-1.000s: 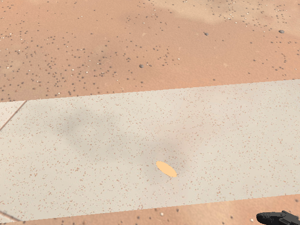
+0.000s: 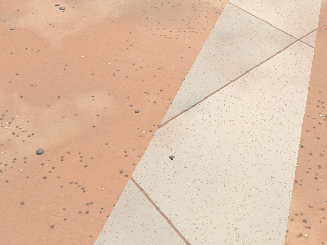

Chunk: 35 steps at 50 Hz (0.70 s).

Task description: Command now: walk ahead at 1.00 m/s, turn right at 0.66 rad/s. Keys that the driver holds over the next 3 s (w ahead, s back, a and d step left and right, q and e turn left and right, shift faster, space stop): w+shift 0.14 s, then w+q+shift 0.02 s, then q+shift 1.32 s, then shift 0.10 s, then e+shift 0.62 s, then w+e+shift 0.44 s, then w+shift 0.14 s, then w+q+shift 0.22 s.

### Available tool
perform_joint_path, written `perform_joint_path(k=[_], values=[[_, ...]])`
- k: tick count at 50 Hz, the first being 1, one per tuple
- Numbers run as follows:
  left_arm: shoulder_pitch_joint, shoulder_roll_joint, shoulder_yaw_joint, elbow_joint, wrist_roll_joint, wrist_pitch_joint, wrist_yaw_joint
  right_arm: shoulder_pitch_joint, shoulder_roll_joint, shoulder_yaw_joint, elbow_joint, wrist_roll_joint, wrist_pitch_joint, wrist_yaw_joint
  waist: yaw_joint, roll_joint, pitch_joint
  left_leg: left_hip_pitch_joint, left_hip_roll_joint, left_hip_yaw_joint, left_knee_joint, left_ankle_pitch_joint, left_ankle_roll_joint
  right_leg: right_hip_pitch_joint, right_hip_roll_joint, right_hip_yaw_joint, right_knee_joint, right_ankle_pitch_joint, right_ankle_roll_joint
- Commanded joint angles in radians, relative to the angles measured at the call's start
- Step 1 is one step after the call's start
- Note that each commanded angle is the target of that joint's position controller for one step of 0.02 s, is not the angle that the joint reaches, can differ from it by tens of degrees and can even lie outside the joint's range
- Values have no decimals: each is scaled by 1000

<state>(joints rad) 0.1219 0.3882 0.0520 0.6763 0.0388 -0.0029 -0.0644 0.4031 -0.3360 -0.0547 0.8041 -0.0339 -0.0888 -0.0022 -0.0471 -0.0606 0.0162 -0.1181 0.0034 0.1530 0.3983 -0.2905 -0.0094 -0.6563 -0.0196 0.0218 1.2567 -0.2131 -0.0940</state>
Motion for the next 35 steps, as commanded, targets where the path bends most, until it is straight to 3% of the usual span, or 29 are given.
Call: perform_joint_path(k=[1,3,5,6,7,8,9,10,11,12,13,14,15,16,17,19,21,23,25,28,30,31,32,33,34,35], values=[[-61,-40,-35,-103,-1,-6,-15,-25,-40,7,-26,-1,-41,18,58,126,77,-32,231,-155,-281,235,94,-118,-36,75,-97,109,8],[-136,-32,-45,-124,-2,-16,-23,0,-55,7,-1,0,-48,20,54,100,122,-44,201,-53,-336,359,86,-68,-11,2,-306,192,-2],[-223,-45,-58,-132,-2,-26,-35,78,-65,10,38,6,-45,17,13,66,145,-13,184,11,-389,537,74,22,32,-112,-460,218,-31],[-245,-60,-67,-141,-2,-32,-37,100,-92,8,53,3,-43,13,15,96,152,17,208,18,-379,681,79,67,36,-130,-516,212,-48],[-243,-50,-66,-133,-1,-35,-33,105,-114,6,66,4,-38,6,31,118,137,82,217,40,-339,919,80,107,67,-151,-553,191,-62],[-221,-33,-61,-122,8,-39,-24,122,-145,3,79,10,-30,-4,56,153,88,146,234,40,-262,1161,86,174,106,-166,-581,136,-74],[-126,-14,-54,-92,20,-45,-11,119,-171,1,93,12,-17,-13,113,181,28,167,242,32,-103,1334,92,296,138,-163,-606,79,-83],[72,13,-39,-27,26,-55,5,100,-186,2,101,16,-5,-19,210,195,-70,139,242,2,130,1369,92,502,135,-113,-659,95,-103],[268,49,-21,41,39,-63,27,60,-177,6,92,34,0,-18,307,200,-150,21,202,-7,416,1200,81,741,56,-33,-779,233,-122],[305,132,-2,71,54,-66,51,118,-43,27,58,30,-1,-3,209,3,-282,-228,61,-31,801,77,69,1016,-230,207,-670,498,-122],[292,171,19,30,41,-69,57,278,-14,32,49,92,9,-20,146,-90,-541,-468,-50,-214,1164,-327,66,1255,-518,623,-645,923,-260],[272,125,25,38,-7,-65,61,127,-92,9,35,71,15,-32,174,103,-484,-466,10,-279,1113,-175,68,1087,-426,437,-681,1061,-231],[183,54,3,14,-46,-82,45,48,-110,-7,-1,96,-14,-24,167,29,-314,-543,42,-303,1029,-210,29,967,-359,318,-768,907,-235],[113,25,2,37,-50,-95,41,8,-76,-9,6,101,-14,-29,108,76,-176,-554,87,-276,947,-153,1,809,-306,233,-836,800,-188],[57,-12,-3,34,-42,-102,44,20,-58,-16,17,93,1,-31,60,50,-124,-509,112,-257,899,-97,-15,696,-271,156,-877,773,-155],[-7,-62,-7,29,-29,-109,50,69,-1,-20,27,87,44,-30,1,14,-75,-413,127,-232,865,-23,-37,531,-241,32,-959,753,-110],[-64,-59,-4,32,-28,-109,61,44,33,-21,-6,72,66,-26,-31,-16,-21,-410,124,-193,798,25,-52,416,-217,-74,-1013,757,-98],[-108,-46,0,33,-23,-100,85,-33,38,-18,-59,63,64,-20,-37,-30,18,-405,107,-147,626,149,-50,362,-162,-183,-1032,718,-76],[-93,-23,6,35,-34,-83,111,-86,41,-13,-76,53,56,0,-2,-14,-5,-356,73,-91,422,338,-36,407,-122,-253,-992,660,-48],[-60,27,18,41,-57,-54,129,-105,14,-21,-108,43,62,44,13,-7,-55,-331,29,-42,292,382,-1,555,-176,-257,-882,760,-31],[-83,51,29,26,-71,-31,131,-66,-44,-42,-126,43,74,63,-22,-28,-81,-286,-6,-18,281,275,50,606,-210,-255,-754,894,-15],[-100,57,34,15,-75,-20,132,-20,-80,-58,-128,47,78,62,-52,-34,-98,-233,-28,-15,267,215,83,605,-217,-253,-654,931,-3],[-120,45,33,5,-78,-11,127,90,-125,-80,-111,50,77,55,-113,4,-141,-95,-53,-31,186,239,125,561,-196,-250,-466,845,19],[-98,6,23,3,-69,-10,112,124,-167,-96,-106,52,72,33,-126,140,-119,34,-29,-127,80,519,164,430,-105,-238,-233,402,74],[10,-102,0,-17,-10,-16,88,16,-238,-99,-145,33,61,19,35,408,-97,168,132,-473,167,1059,298,124,99,-173,88,-444,143],[92,-28,2,-32,-27,-28,71,-36,-252,-95,-220,-12,42,32,43,366,-351,300,306,-929,-5,747,501,-10,182,81,285,-470,164]])
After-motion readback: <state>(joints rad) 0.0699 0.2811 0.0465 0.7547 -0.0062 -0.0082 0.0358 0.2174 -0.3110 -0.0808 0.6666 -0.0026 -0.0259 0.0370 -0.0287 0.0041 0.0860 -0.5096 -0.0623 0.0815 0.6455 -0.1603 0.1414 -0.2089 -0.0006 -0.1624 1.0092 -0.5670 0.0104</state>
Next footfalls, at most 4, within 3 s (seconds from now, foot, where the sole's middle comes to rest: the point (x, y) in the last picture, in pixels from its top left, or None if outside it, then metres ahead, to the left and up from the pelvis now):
0.24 right None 0.40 -0.08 -0.77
0.66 left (139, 208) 0.65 0.09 -0.77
1.12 right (174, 180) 0.78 -0.07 -0.77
1.56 left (144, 235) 0.53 0.07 -0.77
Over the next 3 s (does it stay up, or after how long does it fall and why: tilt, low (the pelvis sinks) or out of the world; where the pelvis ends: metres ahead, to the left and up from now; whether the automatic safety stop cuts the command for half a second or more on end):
stays up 1.00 0.13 -0.03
